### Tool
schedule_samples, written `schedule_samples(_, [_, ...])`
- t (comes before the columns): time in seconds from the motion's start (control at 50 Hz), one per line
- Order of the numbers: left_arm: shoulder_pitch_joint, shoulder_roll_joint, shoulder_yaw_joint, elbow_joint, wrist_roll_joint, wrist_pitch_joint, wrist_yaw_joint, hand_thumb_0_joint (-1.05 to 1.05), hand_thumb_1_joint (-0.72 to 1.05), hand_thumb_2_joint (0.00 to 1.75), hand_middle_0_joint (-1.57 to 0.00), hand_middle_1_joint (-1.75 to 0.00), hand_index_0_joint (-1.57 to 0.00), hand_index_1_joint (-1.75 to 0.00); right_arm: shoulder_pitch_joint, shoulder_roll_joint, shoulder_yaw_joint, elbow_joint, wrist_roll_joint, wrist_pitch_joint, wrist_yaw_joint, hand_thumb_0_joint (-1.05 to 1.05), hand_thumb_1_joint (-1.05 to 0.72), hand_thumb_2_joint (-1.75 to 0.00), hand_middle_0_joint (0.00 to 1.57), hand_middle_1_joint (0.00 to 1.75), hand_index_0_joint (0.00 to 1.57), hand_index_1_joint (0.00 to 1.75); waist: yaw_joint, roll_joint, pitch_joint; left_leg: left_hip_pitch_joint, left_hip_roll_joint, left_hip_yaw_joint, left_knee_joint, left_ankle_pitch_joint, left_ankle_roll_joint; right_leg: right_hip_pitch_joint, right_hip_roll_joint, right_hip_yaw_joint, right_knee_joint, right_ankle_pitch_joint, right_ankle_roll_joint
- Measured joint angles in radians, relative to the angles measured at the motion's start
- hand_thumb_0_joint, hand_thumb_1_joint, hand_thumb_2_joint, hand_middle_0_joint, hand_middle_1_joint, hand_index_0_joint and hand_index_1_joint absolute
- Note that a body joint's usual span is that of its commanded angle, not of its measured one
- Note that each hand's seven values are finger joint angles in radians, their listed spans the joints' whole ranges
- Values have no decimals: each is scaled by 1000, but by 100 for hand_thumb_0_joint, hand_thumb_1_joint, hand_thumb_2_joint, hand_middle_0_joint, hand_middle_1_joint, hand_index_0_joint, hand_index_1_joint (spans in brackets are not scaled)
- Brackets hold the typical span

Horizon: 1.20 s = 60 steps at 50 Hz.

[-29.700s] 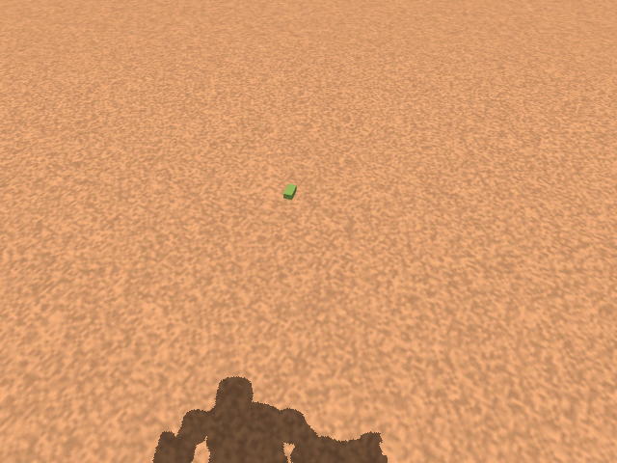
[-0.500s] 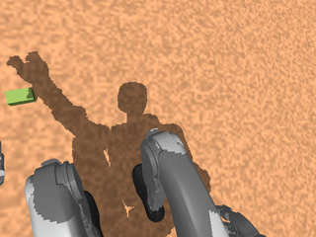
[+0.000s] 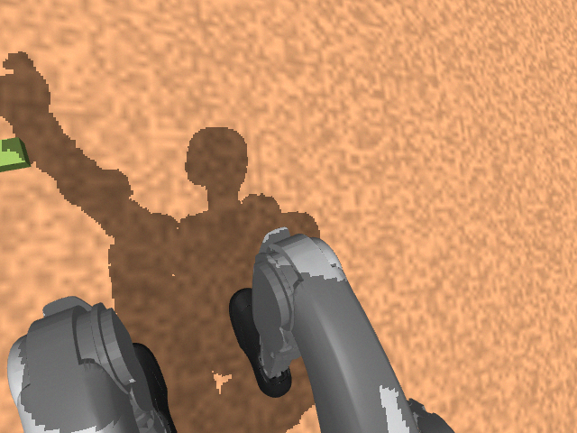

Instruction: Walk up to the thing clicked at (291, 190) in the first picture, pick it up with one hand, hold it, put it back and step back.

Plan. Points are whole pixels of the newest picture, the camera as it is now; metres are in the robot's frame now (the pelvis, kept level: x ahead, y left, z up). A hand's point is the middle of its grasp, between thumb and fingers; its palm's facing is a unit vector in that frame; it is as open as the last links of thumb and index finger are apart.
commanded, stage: home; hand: left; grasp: from above
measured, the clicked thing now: out of the picture +0.54 +0.25 -0.32
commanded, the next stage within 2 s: none
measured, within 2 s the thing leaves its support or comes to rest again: neither
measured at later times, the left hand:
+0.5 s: hand out of the picture +0.38 +0.29 +0.01, palm faces -0.29 -0.59 -0.75, open 7.9 cm
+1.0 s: hand out of the picture +0.27 +0.21 +0.22, palm faces +0.13 -0.95 -0.29, open 7.4 cm
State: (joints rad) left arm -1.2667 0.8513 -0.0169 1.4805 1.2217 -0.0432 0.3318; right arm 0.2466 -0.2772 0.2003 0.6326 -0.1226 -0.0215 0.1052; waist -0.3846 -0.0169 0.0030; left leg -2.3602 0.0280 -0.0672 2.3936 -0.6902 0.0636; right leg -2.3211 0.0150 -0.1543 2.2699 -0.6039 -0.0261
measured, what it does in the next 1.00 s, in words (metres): rises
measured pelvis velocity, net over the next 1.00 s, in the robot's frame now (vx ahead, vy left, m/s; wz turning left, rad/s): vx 0.04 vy -0.01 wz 0.15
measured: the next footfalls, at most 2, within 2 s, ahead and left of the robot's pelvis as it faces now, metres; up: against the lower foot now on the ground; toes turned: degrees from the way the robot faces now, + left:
none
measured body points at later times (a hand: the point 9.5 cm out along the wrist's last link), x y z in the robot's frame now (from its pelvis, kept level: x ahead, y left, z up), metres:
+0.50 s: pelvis +0.00 +0.01 +0.13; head +0.18 +0.07 +0.54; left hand +0.39 +0.31 +0.06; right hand +0.14 -0.26 +0.02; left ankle +0.07 +0.11 -0.30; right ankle +0.11 -0.10 -0.30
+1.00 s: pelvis +0.04 -0.01 +0.31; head +0.12 +0.02 +0.76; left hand +0.26 +0.26 +0.24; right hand +0.23 -0.23 +0.22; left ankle +0.07 +0.11 -0.30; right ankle +0.11 -0.10 -0.30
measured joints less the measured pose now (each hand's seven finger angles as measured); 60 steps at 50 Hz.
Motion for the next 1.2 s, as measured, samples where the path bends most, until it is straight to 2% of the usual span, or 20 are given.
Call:
schedule_samples(0.06, [14,-6,5,-23,-32,32,-48,0,-36,92,-23,-84,-21,-86,6,13,-2,-11,5,13,6,0,-91,-90,21,30,21,30,8,20,-14,12,-2,-5,-10,-13,1,16,2,-3,-14,-13,2])
schedule_samples(0.12, [66,-26,16,-88,-72,50,-123,0,-26,93,-23,-79,-21,-80,17,14,-12,-34,14,37,10,0,-90,-90,21,30,21,30,28,41,-26,34,-5,-8,-30,-20,1,42,2,-5,-37,-23,4])
schedule_samples(0.2, [194,-76,42,-245,-158,49,-218,0,-7,94,-24,-70,-22,-72,38,0,-42,-74,35,69,17,0,-90,-90,21,30,21,30,73,67,-42,77,-14,-10,-73,-18,0,92,-1,-3,-79,-28,6])
schedule_samples(0.24, [288,-114,59,-363,-221,46,-260,0,4,94,-24,-66,-22,-67,50,-10,-67,-86,51,84,18,0,-90,-90,21,30,21,30,104,77,-62,102,-19,-7,-103,-13,0,118,-4,2,-105,-29,7])
schedule_samples(0.3, [436,-181,69,-548,-338,54,-299,0,23,94,-24,-58,-22,-60,57,-22,-111,-84,77,107,12,0,-90,-90,21,30,21,30,157,81,-110,150,-25,5,-162,-4,-1,163,-7,17,-153,-28,10])
schedule_samples(0.34, [517,-219,62,-633,-415,67,-302,0,36,94,-23,-53,-22,-54,43,-28,-137,-68,92,116,1,0,-90,-90,21,30,21,30,189,77,-139,194,-28,14,-207,3,0,203,-8,28,-191,-24,13])
schedule_samples(0.4, [614,-260,46,-711,-507,93,-298,0,55,92,-23,-45,-22,-46,5,-34,-168,-49,108,115,-19,0,-90,-90,21,30,21,30,228,70,-164,273,-32,21,-280,17,-2,279,-7,39,-257,-14,15])
schedule_samples(0.5, [739,-326,3,-776,-655,153,-291,0,75,91,-22,-36,-21,-37,-60,-32,-197,-37,134,78,-57,0,-90,-90,21,30,21,30,273,60,-197,424,-37,26,-407,37,-10,425,-6,51,-375,2,16])
schedule_samples(0.64, [895,-431,-25,-832,-837,206,-266,0,85,90,-21,-32,-21,-32,-121,-2,-186,-35,159,-1,-105,0,-91,-90,21,30,20,30,293,52,-219,657,-40,28,-585,59,-25,648,-2,64,-537,18,8])
schedule_samples(0.8, [1077,-526,5,-967,-1033,248,-227,1,88,89,-21,-30,-21,-31,-123,43,-161,-43,174,-50,-149,0,-90,-90,21,30,21,30,295,43,-201,905,-38,27,-788,93,-42,886,5,72,-724,45,-5])
schedule_samples(0.9, [1201,-560,26,-1058,-1138,290,-220,1,89,89,-21,-30,-21,-30,-97,56,-153,-44,178,-60,-178,0,-90,-90,21,30,21,30,294,42,-184,1065,-33,25,-923,118,-47,1044,13,76,-857,70,-8])
schedule_samples(1.04, [1377,-598,49,-1200,-1250,358,-229,1,89,89,-21,-30,-20,-30,-35,50,-148,-48,184,-82,-222,1,-90,-90,21,30,21,30,298,45,-174,1294,-28,19,-1116,156,-50,1277,22,78,-1058,110,-7])
schedule_samples(1.12, [1478,-611,54,-1286,-1281,387,-237,1,90,89,-20,-30,-20,-30,-1,45,-148,-62,179,-97,-243,1,-90,-90,21,30,21,30,300,49,-173,1415,-27,18,-1216,175,-49,1402,26,82,-1164,133,-4])
schedule_samples(1.2, [1586,-619,48,-1387,-1294,413,-247,1,90,89,-20,-30,-20,-30,30,45,-151,-84,173,-112,-259,1,-90,-90,21,30,21,30,305,56,-176,1525,-25,20,-1305,192,-47,1513,28,87,-1258,152,-1])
